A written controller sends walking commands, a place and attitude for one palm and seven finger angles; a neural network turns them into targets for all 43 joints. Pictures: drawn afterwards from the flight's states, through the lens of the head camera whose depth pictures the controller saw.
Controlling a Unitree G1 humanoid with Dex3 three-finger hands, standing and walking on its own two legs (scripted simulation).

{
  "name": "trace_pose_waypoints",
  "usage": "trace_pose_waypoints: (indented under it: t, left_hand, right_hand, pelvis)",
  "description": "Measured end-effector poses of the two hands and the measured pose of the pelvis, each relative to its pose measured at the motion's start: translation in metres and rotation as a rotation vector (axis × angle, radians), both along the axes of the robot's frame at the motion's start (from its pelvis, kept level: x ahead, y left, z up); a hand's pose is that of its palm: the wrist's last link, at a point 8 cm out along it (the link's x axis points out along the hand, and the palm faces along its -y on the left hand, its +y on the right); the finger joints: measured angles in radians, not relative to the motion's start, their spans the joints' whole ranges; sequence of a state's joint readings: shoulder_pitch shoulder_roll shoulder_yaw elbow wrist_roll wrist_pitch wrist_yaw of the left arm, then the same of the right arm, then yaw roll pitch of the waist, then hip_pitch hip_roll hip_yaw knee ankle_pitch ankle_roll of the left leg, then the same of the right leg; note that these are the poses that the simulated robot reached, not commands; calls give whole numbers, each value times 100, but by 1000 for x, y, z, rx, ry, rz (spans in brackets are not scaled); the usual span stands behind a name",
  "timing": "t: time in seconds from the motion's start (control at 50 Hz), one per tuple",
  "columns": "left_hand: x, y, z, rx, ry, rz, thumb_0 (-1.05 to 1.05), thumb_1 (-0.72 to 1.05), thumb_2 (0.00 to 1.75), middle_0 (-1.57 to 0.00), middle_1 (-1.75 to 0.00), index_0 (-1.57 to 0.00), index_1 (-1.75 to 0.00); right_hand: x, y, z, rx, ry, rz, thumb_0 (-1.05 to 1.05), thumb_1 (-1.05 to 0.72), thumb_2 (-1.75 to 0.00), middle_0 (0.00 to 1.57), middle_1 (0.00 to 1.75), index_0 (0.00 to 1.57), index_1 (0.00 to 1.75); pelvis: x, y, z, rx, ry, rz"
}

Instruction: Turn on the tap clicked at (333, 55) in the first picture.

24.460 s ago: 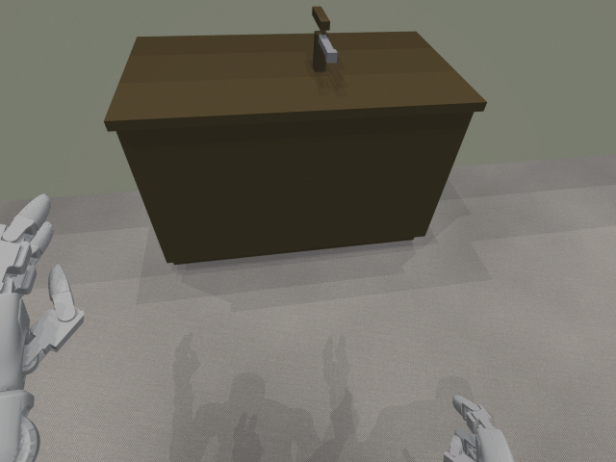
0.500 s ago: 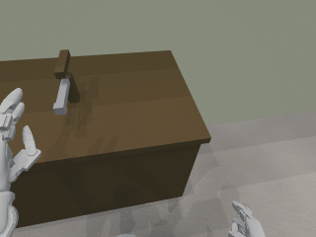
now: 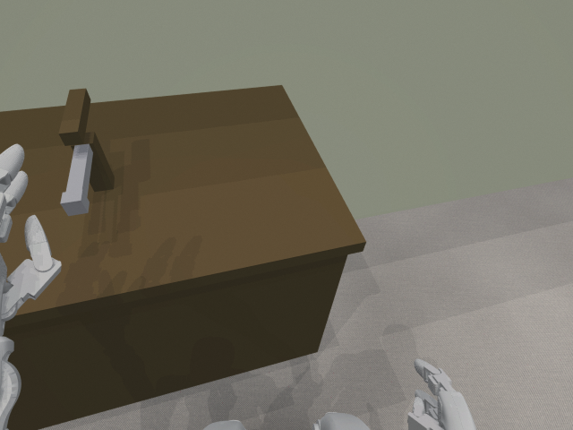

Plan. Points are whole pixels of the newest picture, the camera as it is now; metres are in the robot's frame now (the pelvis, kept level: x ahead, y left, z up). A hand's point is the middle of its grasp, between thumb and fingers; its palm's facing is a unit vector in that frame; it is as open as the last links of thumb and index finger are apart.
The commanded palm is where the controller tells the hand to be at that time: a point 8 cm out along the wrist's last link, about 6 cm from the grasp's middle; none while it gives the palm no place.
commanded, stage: shuffle to correct the standing spot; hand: left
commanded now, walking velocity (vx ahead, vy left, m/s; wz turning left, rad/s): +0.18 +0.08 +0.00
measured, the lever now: (75, 202) +0.40 +0.36 +0.08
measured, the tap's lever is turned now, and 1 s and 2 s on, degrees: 0 0 0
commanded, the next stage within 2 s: come to a stop and stand still in 0.18 s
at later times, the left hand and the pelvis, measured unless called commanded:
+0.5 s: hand (103, 202) +0.30 +0.24 +0.19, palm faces +0.31 -0.84 -0.44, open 7.4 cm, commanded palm +0.24 +0.28 +0.20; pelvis +0.05 +0.02 +0.00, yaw -5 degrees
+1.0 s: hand (53, 160) +0.33 +0.29 +0.22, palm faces +0.42 -0.79 -0.45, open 7.4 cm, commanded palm +0.24 +0.29 +0.20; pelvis +0.06 +0.03 +0.02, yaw -5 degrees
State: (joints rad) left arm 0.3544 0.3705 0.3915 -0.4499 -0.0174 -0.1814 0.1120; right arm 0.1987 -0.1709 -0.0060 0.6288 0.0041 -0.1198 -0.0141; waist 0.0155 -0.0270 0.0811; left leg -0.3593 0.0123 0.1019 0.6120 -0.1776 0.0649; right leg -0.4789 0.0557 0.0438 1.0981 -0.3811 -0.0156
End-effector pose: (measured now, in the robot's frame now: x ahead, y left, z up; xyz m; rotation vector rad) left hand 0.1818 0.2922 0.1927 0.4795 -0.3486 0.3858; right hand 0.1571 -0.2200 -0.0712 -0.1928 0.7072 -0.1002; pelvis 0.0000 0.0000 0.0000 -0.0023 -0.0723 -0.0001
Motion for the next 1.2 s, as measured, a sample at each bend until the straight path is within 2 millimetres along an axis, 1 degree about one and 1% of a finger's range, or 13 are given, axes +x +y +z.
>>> trace_pose_waypoints:
  t: [0.18,0.32,0.42,0.52,0.7,0.8,0.9,0.94,0.98,1.02,1.06,1.16,1.2]
  left_hand:
    - [25,-27,7,52,32,-71,1,89,90,-21,-30,-21,-30]
    - [49,-25,4,14,73,-97,1,89,90,-21,-30,-21,-30]
    - [71,-16,8,51,12,-147,1,89,90,-21,-30,-21,-30]
    - [88,-11,12,73,17,-147,1,89,90,-21,-30,-21,-30]
    - [80,1,8,7,67,-110,1,89,90,-21,-30,-21,-30]
    - [84,10,2,-49,76,-61,1,89,90,-21,-30,-21,-30]
    - [87,8,-1,-80,75,-76,1,89,90,-21,-30,-20,-30]
    - [91,11,7,-13,64,-90,1,89,90,-21,-30,-21,-30]
    - [104,31,30,106,-18,-73,1,89,90,-21,-30,-21,-30]
    - [113,47,47,129,-88,-37,1,88,90,-21,-30,-21,-30]
    - [115,47,51,110,-104,-43,1,89,90,-21,-30,-21,-30]
    - [97,9,15,59,73,-207,1,90,90,-20,-30,-20,-30]
    - [88,5,-1,35,144,-246,1,90,90,-20,-30,-20,-30]
  right_hand:
    - [-17,-19,-18,33,86,-75,1,-91,-90,21,29,20,30]
    - [-22,-32,0,-6,134,-146,2,-91,-90,20,29,20,30]
    - [-1,-32,1,-60,67,-175,2,-91,-90,20,29,20,30]
    - [26,-12,3,-15,17,-160,2,-91,-90,20,29,20,30]
    - [55,22,13,25,14,-81,1,-91,-90,21,29,20,30]
    - [66,27,17,12,13,-50,1,-91,-90,21,30,20,30]
    - [72,24,24,-6,-7,-55,1,-91,-90,21,30,20,30]
    - [72,23,26,-27,-13,-43,1,-91,-90,21,30,20,30]
    - [70,22,23,-42,10,-15,1,-91,-90,21,29,20,30]
    - [66,20,20,-31,20,-7,1,-91,-90,21,29,20,30]
    - [60,17,20,-2,-1,-28,1,-91,-90,21,29,20,30]
    - [36,17,20,31,-43,-113,1,-91,-90,21,29,20,30]
    - [23,18,19,17,-21,-143,1,-91,-90,21,29,20,30]
  pelvis:
    - [15,-7,1,-22,43,-33]
    - [37,-2,17,28,63,-73]
    - [50,14,5,28,43,-89]
    - [53,18,5,20,40,-79]
    - [69,23,16,-12,68,-79]
    - [71,25,18,-18,65,-70]
    - [71,28,19,-19,62,-70]
    - [70,28,19,-24,67,-71]
    - [63,28,18,-24,69,-73]
    - [56,30,16,-15,64,-89]
    - [53,35,15,-6,60,-107]
    - [49,47,14,-10,49,-127]
    - [48,49,14,-13,46,-124]
